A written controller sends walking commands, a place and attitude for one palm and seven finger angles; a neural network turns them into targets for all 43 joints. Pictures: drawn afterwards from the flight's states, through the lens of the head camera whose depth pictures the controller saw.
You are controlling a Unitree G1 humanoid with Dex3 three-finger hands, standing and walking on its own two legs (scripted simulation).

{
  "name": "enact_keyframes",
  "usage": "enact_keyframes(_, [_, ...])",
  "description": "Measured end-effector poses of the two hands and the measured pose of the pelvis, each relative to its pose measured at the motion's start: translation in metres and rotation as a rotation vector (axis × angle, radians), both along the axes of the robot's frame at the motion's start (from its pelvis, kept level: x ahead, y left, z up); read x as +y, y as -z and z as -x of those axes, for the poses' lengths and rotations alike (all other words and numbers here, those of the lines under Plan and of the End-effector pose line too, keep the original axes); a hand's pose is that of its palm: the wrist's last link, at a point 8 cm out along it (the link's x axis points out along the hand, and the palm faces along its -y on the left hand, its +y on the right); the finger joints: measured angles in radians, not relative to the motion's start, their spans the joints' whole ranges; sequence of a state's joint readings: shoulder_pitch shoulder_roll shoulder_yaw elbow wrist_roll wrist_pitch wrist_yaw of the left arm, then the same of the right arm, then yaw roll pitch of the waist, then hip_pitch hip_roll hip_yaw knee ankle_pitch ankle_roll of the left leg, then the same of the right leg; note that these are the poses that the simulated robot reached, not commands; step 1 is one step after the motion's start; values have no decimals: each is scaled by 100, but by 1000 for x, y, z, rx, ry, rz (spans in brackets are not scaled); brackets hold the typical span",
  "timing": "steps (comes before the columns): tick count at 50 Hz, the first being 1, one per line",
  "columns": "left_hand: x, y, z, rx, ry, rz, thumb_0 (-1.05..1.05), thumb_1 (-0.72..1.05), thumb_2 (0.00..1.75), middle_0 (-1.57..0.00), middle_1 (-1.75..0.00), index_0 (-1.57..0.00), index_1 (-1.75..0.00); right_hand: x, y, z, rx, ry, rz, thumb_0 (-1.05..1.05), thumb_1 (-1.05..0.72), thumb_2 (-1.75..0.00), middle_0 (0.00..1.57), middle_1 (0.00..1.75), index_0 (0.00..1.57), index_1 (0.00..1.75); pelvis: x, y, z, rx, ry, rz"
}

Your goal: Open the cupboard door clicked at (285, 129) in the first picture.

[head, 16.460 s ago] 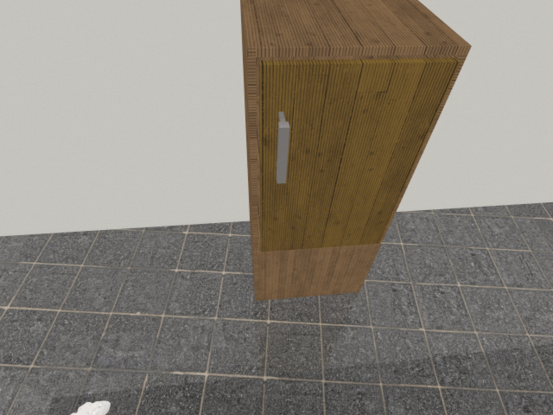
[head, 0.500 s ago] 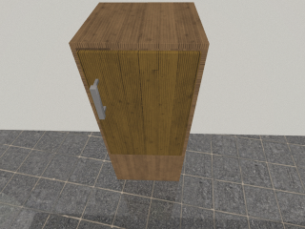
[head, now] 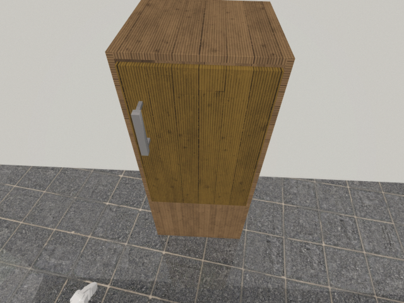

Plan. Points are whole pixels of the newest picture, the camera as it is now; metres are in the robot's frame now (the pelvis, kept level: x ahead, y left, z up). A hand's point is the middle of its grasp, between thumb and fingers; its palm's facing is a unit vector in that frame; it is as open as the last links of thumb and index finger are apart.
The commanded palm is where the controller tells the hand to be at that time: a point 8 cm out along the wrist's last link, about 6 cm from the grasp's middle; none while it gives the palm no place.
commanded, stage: raise the hand with hooked fingers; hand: left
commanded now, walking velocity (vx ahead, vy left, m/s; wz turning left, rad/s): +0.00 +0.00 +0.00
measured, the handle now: (142, 129) +0.53 +0.19 +0.03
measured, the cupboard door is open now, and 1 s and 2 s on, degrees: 0 0 0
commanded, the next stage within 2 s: move the hooked fingers beside the handle in 1.98 s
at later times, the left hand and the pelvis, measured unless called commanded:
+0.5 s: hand (101, 290) +0.15 +0.19 -0.01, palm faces +0.10 -0.99 -0.10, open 9.8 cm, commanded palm +0.14 +0.25 -0.02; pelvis -0.04 -0.03 -0.09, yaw +3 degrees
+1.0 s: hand (91, 255) +0.21 +0.23 +0.00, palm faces -0.02 -1.00 -0.05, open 12.8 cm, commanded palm +0.19 +0.29 +0.02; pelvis -0.03 -0.01 -0.05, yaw +1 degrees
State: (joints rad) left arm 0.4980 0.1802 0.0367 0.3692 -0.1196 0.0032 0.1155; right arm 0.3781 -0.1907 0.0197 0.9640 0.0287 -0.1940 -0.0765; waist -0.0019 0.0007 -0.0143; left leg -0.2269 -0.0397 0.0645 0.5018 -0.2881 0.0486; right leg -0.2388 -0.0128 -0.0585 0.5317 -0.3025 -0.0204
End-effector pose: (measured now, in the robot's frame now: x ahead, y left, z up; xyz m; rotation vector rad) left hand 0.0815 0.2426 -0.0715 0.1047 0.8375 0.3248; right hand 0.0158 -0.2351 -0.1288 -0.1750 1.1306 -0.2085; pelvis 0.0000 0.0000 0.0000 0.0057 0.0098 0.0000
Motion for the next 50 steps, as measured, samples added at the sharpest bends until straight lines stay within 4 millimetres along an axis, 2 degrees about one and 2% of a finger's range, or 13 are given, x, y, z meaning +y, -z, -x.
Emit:
enact_keyframes(4, [1, -63, -75, -443, 73, -28, 3, 86, 87, -20, -34, -20, -35, -24, -16, -62, -271, -39, 64, 2, -93, -89, 20, 30, 20, 30, 3, 9, 6, 36, -26, 8])
enact_keyframes(6, [-5, -80, -97, -627, 137, 0, 2, 82, 85, -20, -36, -20, -37, -32, -28, -94, -394, -63, 88, 2, -92, -89, 20, 30, 20, 30, 1, 17, 10, 78, -15, 6])
enact_keyframes(8, [-14, -81, -104, -764, 210, 55, 2, 78, 84, -20, -39, -20, -39, -37, -41, -122, -499, -94, 105, 2, -92, -89, 20, 30, 20, 30, -3, 27, 13, 115, -1, 2])
enact_keyframes(13, [-30, -39, -70, -786, 349, 149, 1, 66, 79, -21, -45, -21, -46, -37, -61, -176, -671, -213, 132, 1, -91, -89, 20, 30, 20, 30, -12, 56, 20, 178, 5, 1])
enact_keyframes(16, [-19, -13, -39, -694, 286, 140, 1, 59, 76, -22, -50, -22, -51, -28, -57, -196, -699, -275, 130, 1, -91, -89, 20, 30, 20, 30, -18, 71, 23, 198, -9, 10])
enact_keyframes(18, [-7, -11, -24, -683, 215, 94, 1, 54, 74, -23, -53, -23, -54, -19, -47, -203, -696, -307, 113, 1, -91, -89, 20, 30, 20, 30, -20, 78, 26, 203, -25, 24])
enact_keyframes(23, [7, -49, -27, -860, 198, -45, 2, 42, 69, -23, -60, -23, -61, 9, -9, -193, -617, -351, 26, 1, -91, -89, 20, 30, 20, 30, -25, 87, 32, 214, -55, 62])
enact_keyframes(26, [-2, -66, -54, -924, 334, -38, 2, 35, 66, -23, -65, -23, -65, 20, 15, -171, -545, -329, -33, 1, -91, -89, 20, 30, 20, 30, -26, 88, 37, 220, -57, 71])
enact_keyframes(30, [-9, -59, -91, -788, 462, 72, 1, 25, 62, -24, -71, -24, -71, 18, 32, -130, -438, -225, -75, 1, -90, -89, 21, 30, 20, 30, -26, 81, 39, 221, -39, 58])
enact_keyframes(34, [2, -57, -102, -678, 377, 131, 1, 16, 58, -25, -77, -25, -77, -1, 27, -92, -363, -118, -46, 1, -90, -89, 21, 30, 20, 30, -24, 67, 34, 211, -15, 36])
enact_keyframes(39, [29, -79, -93, -772, 248, 17, 1, 5, 53, -26, -84, -26, -85, -30, 13, -68, -318, -79, 45, 1, -90, -89, 21, 30, 20, 30, -20, 58, 29, 200, -10, 31])
enact_keyframes(45, [37, -73, -93, -798, 309, 23, 0, -9, 47, -26, -93, -27, -94, -47, 1, -75, -336, -112, 123, 1, -91, -89, 20, 30, 20, 30, -13, 58, 32, 195, -24, 45])
enact_keyframes(50, [40, -71, -106, -773, 361, 78, 0, -21, 42, -28, -101, -28, -101, -37, -16, -96, -416, -125, 138, 1, -91, -89, 20, 30, 20, 30, -8, 53, 31, 176, -19, 49])
